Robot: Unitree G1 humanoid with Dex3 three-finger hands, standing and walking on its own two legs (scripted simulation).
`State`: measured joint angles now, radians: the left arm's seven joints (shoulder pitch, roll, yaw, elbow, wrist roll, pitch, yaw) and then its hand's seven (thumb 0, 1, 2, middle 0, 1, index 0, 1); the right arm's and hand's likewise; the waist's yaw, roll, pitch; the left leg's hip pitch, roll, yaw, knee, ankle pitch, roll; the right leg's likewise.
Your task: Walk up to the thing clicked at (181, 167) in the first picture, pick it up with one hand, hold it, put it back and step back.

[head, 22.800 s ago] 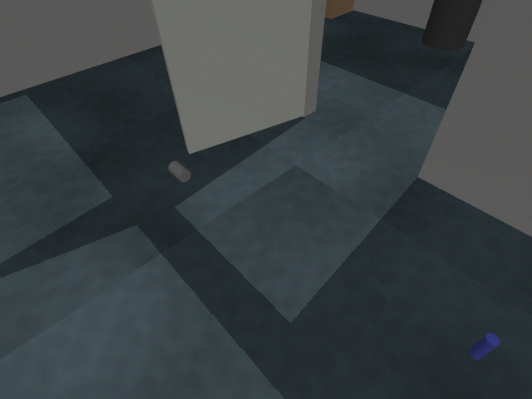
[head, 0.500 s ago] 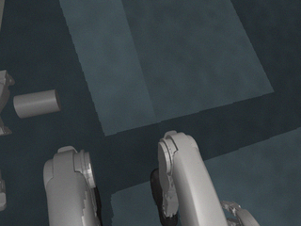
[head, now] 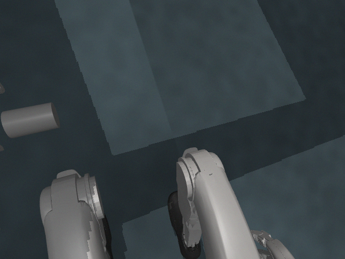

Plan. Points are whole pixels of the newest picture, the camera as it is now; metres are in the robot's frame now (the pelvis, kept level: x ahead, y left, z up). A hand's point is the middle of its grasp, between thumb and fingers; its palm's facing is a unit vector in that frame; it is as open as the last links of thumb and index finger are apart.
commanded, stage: rise first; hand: left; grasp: from above
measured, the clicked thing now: (32, 119) +0.48 +0.30 -0.29
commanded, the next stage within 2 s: approach in 1.02 s
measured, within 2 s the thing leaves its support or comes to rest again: neither
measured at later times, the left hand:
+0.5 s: hand out of the picture +0.44 +0.35 -0.18, palm faces -0.43 -0.09 -0.90, open 14.0 cm
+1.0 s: hand out of the picture +0.44 +0.35 -0.17, palm faces -0.44 -0.10 -0.89, open 13.6 cm
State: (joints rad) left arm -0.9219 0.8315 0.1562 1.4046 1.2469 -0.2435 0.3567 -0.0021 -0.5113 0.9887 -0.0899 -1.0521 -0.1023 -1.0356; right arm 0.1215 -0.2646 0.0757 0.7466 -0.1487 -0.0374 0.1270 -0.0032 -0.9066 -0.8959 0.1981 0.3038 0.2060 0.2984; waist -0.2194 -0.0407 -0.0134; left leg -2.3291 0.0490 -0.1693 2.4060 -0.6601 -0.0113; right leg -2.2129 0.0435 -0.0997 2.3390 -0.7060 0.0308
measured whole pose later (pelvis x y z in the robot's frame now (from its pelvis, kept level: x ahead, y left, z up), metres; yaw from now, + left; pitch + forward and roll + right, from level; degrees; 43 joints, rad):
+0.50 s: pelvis +0.00 +0.00 +0.00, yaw -1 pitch +32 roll -10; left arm -0.91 0.86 0.16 1.40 1.26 -0.23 0.36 0.00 -0.51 0.99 -0.13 -0.99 -0.12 -0.99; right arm 0.13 -0.26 0.10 0.74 -0.15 -0.04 0.14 0.00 -0.91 -0.90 0.20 0.30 0.21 0.30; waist -0.24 -0.05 0.00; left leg -2.35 0.04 -0.18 2.43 -0.66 -0.01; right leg -2.22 0.04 -0.11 2.35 -0.71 0.04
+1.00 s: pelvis +0.00 +0.00 +0.00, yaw -1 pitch +32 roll -9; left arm -0.93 0.86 0.14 1.41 1.25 -0.24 0.33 0.00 -0.45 0.94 -0.21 -0.90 -0.19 -0.92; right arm 0.13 -0.27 0.10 0.73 -0.15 -0.04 0.14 0.00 -0.91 -0.89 0.20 0.30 0.21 0.30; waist -0.24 -0.04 0.00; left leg -2.34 0.04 -0.18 2.42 -0.65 -0.01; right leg -2.21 0.04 -0.11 2.34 -0.69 0.04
